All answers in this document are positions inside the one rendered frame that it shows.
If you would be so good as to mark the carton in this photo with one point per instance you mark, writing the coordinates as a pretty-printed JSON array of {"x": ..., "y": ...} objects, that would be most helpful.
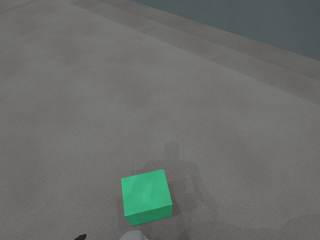
[{"x": 146, "y": 197}]

